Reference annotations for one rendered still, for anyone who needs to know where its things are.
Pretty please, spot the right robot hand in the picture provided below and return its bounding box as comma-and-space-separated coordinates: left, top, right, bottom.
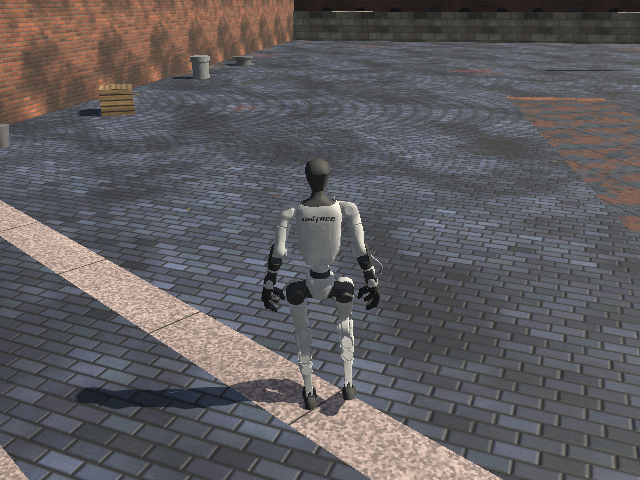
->
357, 284, 381, 310

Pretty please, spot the robot left upper arm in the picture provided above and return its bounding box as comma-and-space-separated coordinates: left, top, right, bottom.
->
272, 202, 298, 259

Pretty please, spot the left robot foot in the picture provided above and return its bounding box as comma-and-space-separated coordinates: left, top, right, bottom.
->
302, 385, 317, 410

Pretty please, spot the robot left forearm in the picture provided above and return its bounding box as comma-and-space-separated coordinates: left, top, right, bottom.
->
263, 243, 282, 289

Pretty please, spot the robot right upper arm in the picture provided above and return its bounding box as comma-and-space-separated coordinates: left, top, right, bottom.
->
339, 201, 367, 257

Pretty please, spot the left robot shin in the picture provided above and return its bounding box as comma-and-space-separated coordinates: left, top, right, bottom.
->
295, 333, 313, 397

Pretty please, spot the robot right forearm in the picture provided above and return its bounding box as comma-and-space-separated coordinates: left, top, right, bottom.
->
357, 241, 378, 288

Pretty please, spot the left robot hand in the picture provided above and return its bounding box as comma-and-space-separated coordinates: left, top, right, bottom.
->
261, 287, 285, 312

